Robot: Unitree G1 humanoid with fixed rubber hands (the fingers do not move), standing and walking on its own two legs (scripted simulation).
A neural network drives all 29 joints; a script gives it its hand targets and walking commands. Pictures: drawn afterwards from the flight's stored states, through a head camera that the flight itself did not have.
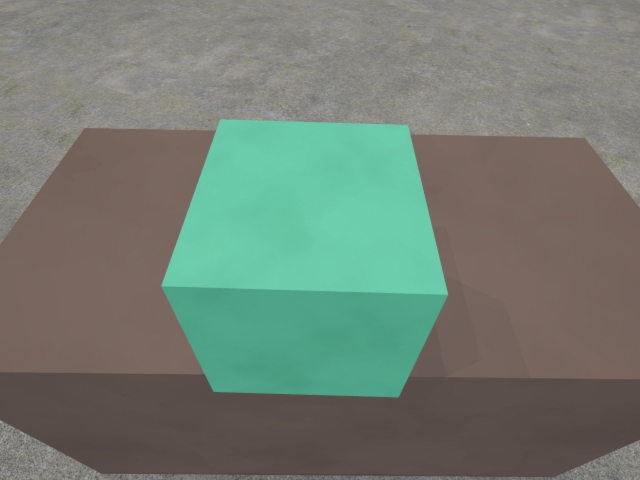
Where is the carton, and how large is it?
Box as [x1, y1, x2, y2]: [161, 119, 447, 396]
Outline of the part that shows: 220,119 161,286 213,391 398,396 447,295 407,125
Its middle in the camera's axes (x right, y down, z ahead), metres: -0.01 +0.03 +0.54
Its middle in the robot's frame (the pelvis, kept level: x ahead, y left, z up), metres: +0.40 +0.01 +0.05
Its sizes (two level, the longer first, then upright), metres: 0.279 0.260 0.259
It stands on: a pedestal, 0.69 m high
